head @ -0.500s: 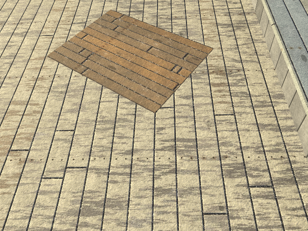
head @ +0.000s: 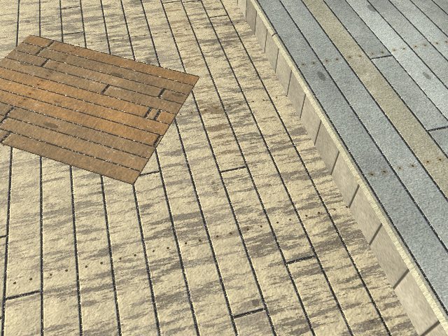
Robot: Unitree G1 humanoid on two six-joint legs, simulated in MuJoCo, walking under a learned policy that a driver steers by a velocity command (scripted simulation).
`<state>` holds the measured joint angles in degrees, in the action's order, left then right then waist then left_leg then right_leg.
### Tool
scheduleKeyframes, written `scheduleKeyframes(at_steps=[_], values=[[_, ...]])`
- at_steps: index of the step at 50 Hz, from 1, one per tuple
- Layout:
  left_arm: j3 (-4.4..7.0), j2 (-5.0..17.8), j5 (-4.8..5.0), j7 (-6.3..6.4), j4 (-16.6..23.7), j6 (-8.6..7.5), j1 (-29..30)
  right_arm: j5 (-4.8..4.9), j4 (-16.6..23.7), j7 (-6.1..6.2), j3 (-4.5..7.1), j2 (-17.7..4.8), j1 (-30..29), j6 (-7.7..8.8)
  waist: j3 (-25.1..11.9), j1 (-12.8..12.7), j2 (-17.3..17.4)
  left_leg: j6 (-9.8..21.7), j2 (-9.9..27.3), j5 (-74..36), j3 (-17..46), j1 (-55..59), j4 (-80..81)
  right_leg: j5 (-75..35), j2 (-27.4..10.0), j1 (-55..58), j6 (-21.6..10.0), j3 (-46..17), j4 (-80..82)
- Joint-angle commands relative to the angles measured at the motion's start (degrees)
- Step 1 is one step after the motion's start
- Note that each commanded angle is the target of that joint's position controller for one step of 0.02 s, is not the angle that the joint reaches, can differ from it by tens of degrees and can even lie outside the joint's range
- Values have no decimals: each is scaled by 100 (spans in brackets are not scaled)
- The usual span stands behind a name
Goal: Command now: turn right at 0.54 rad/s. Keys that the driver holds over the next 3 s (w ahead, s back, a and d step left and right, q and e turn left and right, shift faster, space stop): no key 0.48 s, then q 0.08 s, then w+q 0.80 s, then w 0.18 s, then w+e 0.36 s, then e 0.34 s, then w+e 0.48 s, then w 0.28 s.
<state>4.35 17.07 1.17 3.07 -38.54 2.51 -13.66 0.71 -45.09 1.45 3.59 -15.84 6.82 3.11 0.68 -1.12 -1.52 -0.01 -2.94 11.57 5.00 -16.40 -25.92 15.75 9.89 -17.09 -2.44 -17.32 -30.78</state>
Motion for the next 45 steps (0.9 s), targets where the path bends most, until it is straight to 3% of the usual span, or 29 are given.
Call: scheduleKeyframes(at_steps=[1,2,3,4,5,8,10,12,15,18,19,20,21,22,23,26,28,29,30,31,32,33,34,36,39,41,43,44,45], values=[[156,538,-26,-5,564,-110,-384,-330,379,4,272,-1191,371,-19,-698,-91,1741,1467,2599,-2761,2693,1375,843,2481,135,-1485,189,184,-2251],[260,974,-99,-18,460,-155,-480,-263,504,-15,240,-996,153,-3,-575,-143,1270,1694,2731,-2380,2536,1137,888,2109,-317,-1655,413,302,-3215],[310,1069,-57,-13,294,-129,-437,-203,599,-18,166,-701,-69,-7,-423,-116,840,1461,2238,-1898,1851,925,799,1634,-436,-1619,522,393,-3559],[285,889,-62,10,166,-63,-466,-146,649,-17,116,-596,-179,-34,-373,-131,657,1231,1835,-1518,1383,824,749,1304,-426,-1576,620,463,-3813],[243,739,-84,10,152,-15,-472,-86,649,-7,73,-546,-193,-55,-289,-95,703,1215,1672,-1604,1135,712,757,1071,-400,-1570,719,531,-4089],[112,421,-19,-15,302,-40,-175,-132,580,15,15,-539,81,-108,-221,63,900,1289,1360,-1776,590,758,829,754,-503,-1421,830,895,-3559],[37,295,-44,-16,397,-67,58,-138,537,32,-1,-551,247,-127,-294,186,1007,1358,1419,-1860,592,1049,779,752,-721,-1281,879,1004,-2726],[-47,173,-86,-58,468,-89,193,-108,536,22,26,-712,236,-154,-365,245,1100,1370,1463,-1864,542,992,729,871,-973,-772,870,1312,-1841],[-43,287,-36,-96,463,-120,215,-63,502,-17,60,-916,413,-199,-337,371,1190,1430,1552,-1825,693,863,623,840,-936,-250,796,1596,-892],[-41,232,-62,-123,280,-161,-163,66,424,-33,-15,-775,440,-211,-276,86,999,1161,1425,-1929,625,598,276,-549,-835,676,448,1707,1065],[-20,408,-122,-107,327,-172,-178,46,360,-45,-58,-686,668,-156,-409,114,828,824,1327,-1592,585,252,189,-1195,-1074,1298,275,1351,1207],[51,786,-185,-56,385,-155,-352,-143,440,-102,-148,-461,735,-61,-783,220,49,426,982,-746,193,-215,-351,-2623,-1843,2020,14,614,843],[19,717,-225,-99,331,-150,-43,-182,462,-133,-218,-143,842,1,-726,495,-926,83,505,489,-382,-98,-269,-2433,-2122,1352,-449,460,726],[-95,252,-218,-174,457,-201,222,-222,426,-115,-193,-338,566,-7,-559,320,-695,-120,535,430,-390,208,-247,-1598,-1981,906,-520,500,850],[-145,91,-251,-209,416,-242,249,-202,411,-119,-165,-407,403,-25,-393,266,-595,-170,512,108,-407,243,-201,-1002,-1731,770,-333,660,852],[-116,260,-245,-207,362,-344,64,-108,289,-96,-134,-493,504,-115,52,194,-413,-104,533,-373,-289,102,-206,-717,-1424,539,-58,975,773],[-40,473,-204,-139,392,-338,-50,-42,365,-93,-94,-617,381,-121,91,109,-371,-46,451,-496,-303,-215,-504,-911,-1495,681,-125,970,705],[-8,541,-192,-104,391,-317,-203,-30,386,-92,-107,-550,404,-129,-112,41,-491,-54,311,22,-448,-357,-800,-346,-1666,848,-270,818,863],[53,700,-149,-73,401,-287,-334,14,445,-100,-95,-525,333,-138,-55,-79,-736,-55,134,868,-703,-833,-1308,647,-2019,1004,-560,392,1158],[106,838,-104,-49,390,-283,-530,55,583,-125,-73,-551,94,-135,188,-265,-963,9,199,1635,-713,-1453,-2032,1690,-2569,994,-946,-301,1606],[122,883,-124,-38,321,-355,-791,101,785,-155,-35,-607,-258,-129,544,-442,-930,111,475,2165,-358,-2214,-2994,2146,-3081,1001,-1277,-978,2016],[104,810,-133,-43,255,-466,-808,172,852,-170,-3,-552,-234,-127,742,-325,-727,207,652,2187,-33,-2775,-3549,2125,-3317,1122,-1406,-1220,2126],[78,670,-66,-58,258,-563,-628,192,806,-185,3,-503,-30,-126,742,-175,-547,251,770,1943,153,-3032,-3598,2003,-3246,1373,-1325,-993,2166],[82,584,-17,-111,289,-654,-267,109,751,-234,-8,-468,116,-109,512,-64,-319,219,882,1345,7,-2799,-3208,1023,-2926,1566,-1053,-100,2234],[157,728,-55,-216,323,-701,75,54,791,-388,-104,-288,172,-88,169,-9,-333,117,864,708,-509,-1496,-2223,-186,-2400,1022,-782,1253,2080],[224,899,10,-281,260,-699,-38,68,888,-437,-98,-384,160,-104,71,-73,-403,105,707,667,-773,-981,-1763,43,-2395,857,-755,1504,1905],[245,956,98,-316,196,-660,-22,87,882,-434,-54,-464,474,-116,52,137,-318,229,505,373,-1043,-349,-1172,510,-2477,556,-649,1658,1486],[215,879,74,-319,173,-651,-60,70,768,-407,24,-587,843,-129,-42,296,-201,318,263,403,-1243,250,-1061,368,-2388,251,-535,1838,994],[127,658,-30,-321,164,-655,-124,105,603,-352,201,-887,1531,-133,-317,606,74,484,73,456,-1164,1152,-939,-190,-2144,-134,-326,2201,-141]])
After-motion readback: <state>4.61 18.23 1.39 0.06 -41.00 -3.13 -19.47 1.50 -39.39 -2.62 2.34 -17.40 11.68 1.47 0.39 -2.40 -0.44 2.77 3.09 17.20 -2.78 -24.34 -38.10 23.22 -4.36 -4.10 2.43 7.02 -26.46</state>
